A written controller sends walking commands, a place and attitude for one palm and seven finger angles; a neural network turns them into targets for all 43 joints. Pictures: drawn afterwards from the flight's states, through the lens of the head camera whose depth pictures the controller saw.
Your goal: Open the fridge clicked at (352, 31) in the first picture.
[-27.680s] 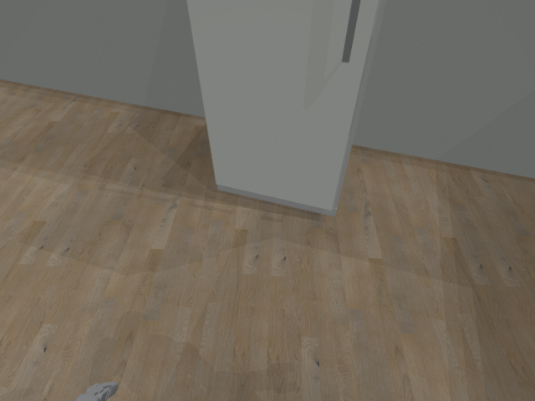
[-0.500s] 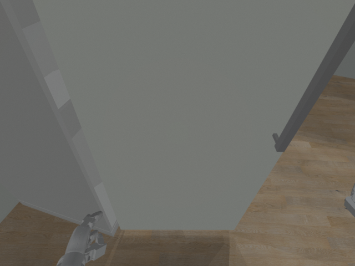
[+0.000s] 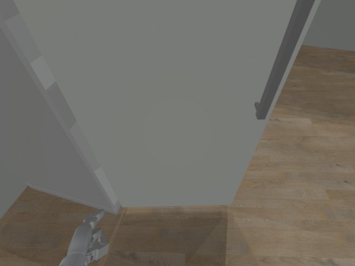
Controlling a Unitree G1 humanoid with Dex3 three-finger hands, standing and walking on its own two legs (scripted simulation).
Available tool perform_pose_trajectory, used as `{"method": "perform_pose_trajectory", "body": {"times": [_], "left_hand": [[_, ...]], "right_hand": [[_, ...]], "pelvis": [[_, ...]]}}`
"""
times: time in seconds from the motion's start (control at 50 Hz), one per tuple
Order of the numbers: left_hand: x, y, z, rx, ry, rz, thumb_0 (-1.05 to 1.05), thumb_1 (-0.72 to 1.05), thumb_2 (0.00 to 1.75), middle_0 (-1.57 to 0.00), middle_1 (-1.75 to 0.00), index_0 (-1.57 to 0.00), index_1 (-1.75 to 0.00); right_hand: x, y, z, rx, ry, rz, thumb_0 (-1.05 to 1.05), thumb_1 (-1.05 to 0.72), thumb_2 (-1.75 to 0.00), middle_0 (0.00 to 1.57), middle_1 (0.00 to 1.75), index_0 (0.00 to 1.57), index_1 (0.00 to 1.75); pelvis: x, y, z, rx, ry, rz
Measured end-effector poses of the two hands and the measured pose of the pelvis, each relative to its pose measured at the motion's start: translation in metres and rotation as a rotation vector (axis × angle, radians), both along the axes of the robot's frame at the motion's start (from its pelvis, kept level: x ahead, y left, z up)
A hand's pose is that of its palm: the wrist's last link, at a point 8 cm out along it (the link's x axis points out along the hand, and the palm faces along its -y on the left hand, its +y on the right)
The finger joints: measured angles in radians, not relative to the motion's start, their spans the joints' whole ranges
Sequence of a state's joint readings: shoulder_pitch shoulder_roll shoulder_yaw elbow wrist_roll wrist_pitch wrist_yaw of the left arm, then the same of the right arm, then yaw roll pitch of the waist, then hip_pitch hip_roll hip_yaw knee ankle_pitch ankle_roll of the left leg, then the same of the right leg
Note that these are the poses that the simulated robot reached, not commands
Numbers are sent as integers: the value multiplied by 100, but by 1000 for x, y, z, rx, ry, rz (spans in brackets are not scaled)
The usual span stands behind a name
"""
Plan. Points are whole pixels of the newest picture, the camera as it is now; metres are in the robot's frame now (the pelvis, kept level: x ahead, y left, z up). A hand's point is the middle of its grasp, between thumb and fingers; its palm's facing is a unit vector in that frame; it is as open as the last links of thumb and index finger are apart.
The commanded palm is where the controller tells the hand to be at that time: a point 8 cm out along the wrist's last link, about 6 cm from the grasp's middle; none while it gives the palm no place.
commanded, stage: step back with the hand held close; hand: right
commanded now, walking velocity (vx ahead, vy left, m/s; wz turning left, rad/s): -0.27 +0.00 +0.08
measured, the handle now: (288, 30) +0.51 -0.21 +0.28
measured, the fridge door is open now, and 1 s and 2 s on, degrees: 72 72 72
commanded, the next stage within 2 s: stop stepping back and stand still in 0.74 s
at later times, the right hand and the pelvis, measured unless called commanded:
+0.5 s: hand out of the picture +0.13 -0.29 +0.17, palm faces +0.40 +0.84 -0.36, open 7.4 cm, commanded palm +0.06 -0.33 +0.18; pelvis -0.07 -0.03 +0.00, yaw +0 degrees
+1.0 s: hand out of the picture +0.04 -0.31 +0.18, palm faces +0.31 +0.90 -0.30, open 7.4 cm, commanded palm +0.00 -0.35 +0.18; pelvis -0.18 -0.07 -0.02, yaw +8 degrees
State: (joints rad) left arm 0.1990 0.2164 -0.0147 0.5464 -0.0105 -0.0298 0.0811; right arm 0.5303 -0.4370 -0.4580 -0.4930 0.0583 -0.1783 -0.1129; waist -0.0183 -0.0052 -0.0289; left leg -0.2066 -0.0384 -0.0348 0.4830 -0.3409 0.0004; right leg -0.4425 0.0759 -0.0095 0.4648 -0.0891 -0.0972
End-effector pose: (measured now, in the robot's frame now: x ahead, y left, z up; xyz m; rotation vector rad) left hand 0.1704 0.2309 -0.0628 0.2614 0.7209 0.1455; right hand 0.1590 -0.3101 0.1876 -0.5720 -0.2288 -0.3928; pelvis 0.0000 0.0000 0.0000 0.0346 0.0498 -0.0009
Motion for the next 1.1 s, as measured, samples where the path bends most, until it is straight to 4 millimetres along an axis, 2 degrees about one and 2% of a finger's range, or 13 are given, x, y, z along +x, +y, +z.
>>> {"method": "perform_pose_trajectory", "body": {"times": [0.1, 0.18, 0.32, 0.4, 0.46, 0.56, 0.62, 0.74, 0.82, 0.88, 0.98, 1.02, 1.1], "left_hand": [[-12, -9, -4, -3, 20, -23, 1, 90, 90, -20, -30, -21, -30], [-22, -13, 2, 16, 3, -23, 1, 90, 90, -20, -30, -21, -30], [-40, -11, 11, 25, -46, -30, 1, 90, 90, -20, -30, -21, -30], [-61, -8, 12, 37, -22, -1, 1, 90, 90, -20, -30, -21, -30], [-78, -7, 14, 81, -1, 26, 1, 90, 90, -20, -30, -21, -30], [-105, -18, 19, 109, 7, 29, 1, 90, 90, -20, -30, -20, -30], [-122, -29, 23, 82, -3, 33, 1, 90, 90, -20, -30, -20, -30], [-154, -47, 28, 44, -7, 31, 1, 90, 90, -20, -30, -21, -30], [-173, -52, 19, 26, -22, 28, 1, 90, 90, -20, -30, -21, -30], [-194, -50, 3, 21, -48, 54, 1, 90, 90, -20, -30, -21, -30], [-243, -52, -4, 47, -14, 146, 1, 90, 90, -20, -30, -21, -30], [-260, -52, -7, 66, -27, 180, 1, 90, 90, -20, -30, -21, -30], [-298, -65, 1, 33, -18, 208, 1, 90, 90, -20, -30, -20, -30]], "right_hand": [[-22, 0, -9, 54, 19, 10, 2, -90, -90, 21, 30, 21, 30], [-31, 0, -12, 78, -11, 28, 2, -89, -90, 21, 30, 21, 30], [-50, -4, 3, 25, -83, 44, 2, -89, -90, 22, 30, 21, 30], [-68, -2, 4, 35, -115, 90, 2, -89, -90, 21, 30, 21, 30], [-73, -9, -1, 55, -149, 110, 2, -89, -90, 22, 30, 21, 30], [-73, -32, -7, 68, -113, 88, 2, -89, -90, 22, 30, 21, 30], [-83, -39, -2, 61, -82, 92, 2, -89, -90, 22, 30, 21, 30], [-115, -30, 10, 76, -100, 164, 2, -89, -90, 21, 30, 21, 30], [-133, -28, 12, 64, -125, 185, 2, -89, -90, 21, 30, 21, 30], [-147, -26, 7, 36, -159, 220, 2, -89, -90, 21, 30, 21, 30], [-156, -40, 6, 69, -261, 262, 2, -89, -90, 22, 30, 21, 30], [-152, -49, -2, 111, -281, 247, 2, -89, -90, 22, 30, 21, 30], [-151, -57, -10, 189, -181, 211, 2, -89, -90, 21, 30, 21, 30]], "pelvis": [[-16, -5, 1, 27, -15, 1], [-26, -7, 1, 30, -34, 1], [-55, -5, -1, 27, -21, -15], [-62, -11, -1, 39, -36, 0], [-63, -20, -3, 42, -26, -1], [-94, -33, 3, 49, -30, 12], [-108, -39, 10, 77, -13, 25], [-130, -45, 16, 86, 35, 60], [-154, -47, 9, 59, 45, 80], [-177, -54, -7, 35, 5, 151], [-181, -67, -16, 44, -71, 149], [-192, -74, -22, 43, -89, 140], [-220, -85, -7, 26, -118, 139]]}}
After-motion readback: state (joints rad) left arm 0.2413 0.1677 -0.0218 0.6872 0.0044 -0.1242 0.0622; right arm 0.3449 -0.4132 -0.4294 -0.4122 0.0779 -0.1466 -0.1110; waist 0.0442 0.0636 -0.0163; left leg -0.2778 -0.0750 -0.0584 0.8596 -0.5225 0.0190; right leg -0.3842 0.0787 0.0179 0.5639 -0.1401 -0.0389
